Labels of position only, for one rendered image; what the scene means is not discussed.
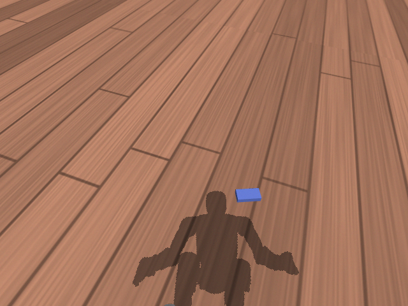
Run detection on small box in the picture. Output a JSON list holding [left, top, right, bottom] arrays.
[[235, 188, 261, 202]]

